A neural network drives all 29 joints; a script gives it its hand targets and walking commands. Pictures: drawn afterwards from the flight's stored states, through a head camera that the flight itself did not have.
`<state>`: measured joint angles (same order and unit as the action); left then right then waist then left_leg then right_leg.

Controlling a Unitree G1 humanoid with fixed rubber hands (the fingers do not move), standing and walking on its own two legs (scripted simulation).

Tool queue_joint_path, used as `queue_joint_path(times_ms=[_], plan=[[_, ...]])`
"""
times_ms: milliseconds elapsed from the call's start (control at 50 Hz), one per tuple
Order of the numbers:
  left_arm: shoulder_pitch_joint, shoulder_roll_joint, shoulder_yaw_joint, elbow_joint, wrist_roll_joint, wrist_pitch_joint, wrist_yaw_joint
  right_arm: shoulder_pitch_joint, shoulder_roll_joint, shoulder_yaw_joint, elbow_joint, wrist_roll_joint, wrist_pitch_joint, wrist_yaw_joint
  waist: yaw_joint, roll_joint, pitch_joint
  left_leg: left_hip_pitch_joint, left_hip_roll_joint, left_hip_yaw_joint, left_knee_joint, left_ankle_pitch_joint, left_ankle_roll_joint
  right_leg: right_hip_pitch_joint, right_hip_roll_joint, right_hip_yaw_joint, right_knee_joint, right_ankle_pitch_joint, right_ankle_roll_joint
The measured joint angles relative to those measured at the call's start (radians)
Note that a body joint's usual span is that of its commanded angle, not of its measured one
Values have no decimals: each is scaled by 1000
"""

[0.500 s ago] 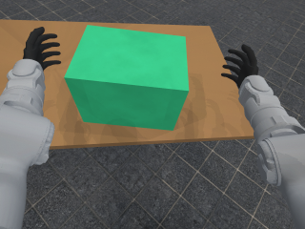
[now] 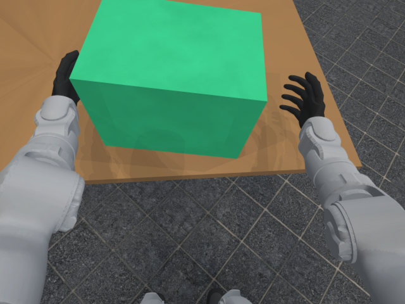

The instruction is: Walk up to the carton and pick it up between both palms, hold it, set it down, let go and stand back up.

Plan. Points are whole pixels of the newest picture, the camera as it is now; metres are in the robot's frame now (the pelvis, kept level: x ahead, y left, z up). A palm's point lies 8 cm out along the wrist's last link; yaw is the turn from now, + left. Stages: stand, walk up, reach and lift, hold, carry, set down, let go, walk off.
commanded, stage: reach and lift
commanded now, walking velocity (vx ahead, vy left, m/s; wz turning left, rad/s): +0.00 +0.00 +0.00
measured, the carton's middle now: (177, 83) +0.57 +0.05 +0.04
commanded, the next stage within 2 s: none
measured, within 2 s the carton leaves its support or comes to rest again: neither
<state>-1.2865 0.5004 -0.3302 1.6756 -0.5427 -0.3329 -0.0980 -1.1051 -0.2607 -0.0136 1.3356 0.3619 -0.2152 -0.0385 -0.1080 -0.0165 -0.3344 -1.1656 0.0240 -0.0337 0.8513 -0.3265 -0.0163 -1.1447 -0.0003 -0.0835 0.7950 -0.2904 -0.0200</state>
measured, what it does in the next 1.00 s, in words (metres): stands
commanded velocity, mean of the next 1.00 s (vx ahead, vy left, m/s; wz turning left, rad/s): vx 0.00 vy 0.00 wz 0.00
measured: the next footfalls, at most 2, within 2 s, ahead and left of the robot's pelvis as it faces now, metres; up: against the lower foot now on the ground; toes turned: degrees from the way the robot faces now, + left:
none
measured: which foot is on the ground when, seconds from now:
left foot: down 0.00-1.00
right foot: down 0.00-1.00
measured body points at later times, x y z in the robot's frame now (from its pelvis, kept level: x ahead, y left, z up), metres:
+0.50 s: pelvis +0.00 +0.01 +0.00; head +0.14 +0.03 +0.43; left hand +0.53 +0.25 +0.09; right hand +0.49 -0.20 +0.07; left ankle +0.01 +0.12 -0.68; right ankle +0.02 -0.11 -0.68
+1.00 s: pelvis +0.00 +0.00 +0.00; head +0.15 +0.04 +0.43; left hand +0.53 +0.25 +0.08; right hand +0.50 -0.17 +0.07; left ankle +0.01 +0.12 -0.68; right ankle +0.02 -0.11 -0.68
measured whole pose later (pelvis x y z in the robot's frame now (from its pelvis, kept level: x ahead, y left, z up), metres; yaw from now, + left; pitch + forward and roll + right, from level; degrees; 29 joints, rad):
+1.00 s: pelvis +0.00 +0.00 +0.00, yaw +1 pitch +35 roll -2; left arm -1.37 0.47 -0.30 1.76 -0.51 -0.36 -0.08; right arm -1.19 -0.17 -0.12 1.42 0.25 -0.24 -0.07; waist -0.11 -0.01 -0.32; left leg -1.13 0.02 -0.03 0.83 -0.32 -0.01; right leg -1.11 -0.01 -0.09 0.79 -0.29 -0.02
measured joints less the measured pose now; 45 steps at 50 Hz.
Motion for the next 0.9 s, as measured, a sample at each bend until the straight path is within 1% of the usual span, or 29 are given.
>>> queue_joint_path(times_ms=[180,300,440,620,800,900], plan=[[6,-21,18,-13,33,8,14,-26,-10,17,51,29,-19,8,14,10,-3,20,4,12,29,-30,9,23,4,12,13,-17,12],[-20,-36,10,31,32,4,14,-48,-17,15,103,24,-24,19,23,17,5,48,4,21,26,-34,17,50,3,20,7,-17,18],[-44,-44,-14,72,14,-6,15,-60,-13,8,120,7,-21,27,25,23,12,58,-1,27,12,-24,21,57,-3,24,-1,-9,21],[-66,-39,-17,87,-7,-27,12,-66,16,-22,107,-36,-21,13,19,20,17,38,-5,25,3,-6,18,32,-8,19,3,-1,15],[-79,-35,0,87,5,-33,14,-75,56,-74,96,-90,-23,-14,13,18,14,20,-5,12,-3,5,9,18,-9,4,0,3,6],[-85,-35,13,94,17,-33,14,-82,73,-84,90,-102,-20,-26,7,10,14,23,-4,7,-8,7,4,23,-8,-2,-3,3,2]])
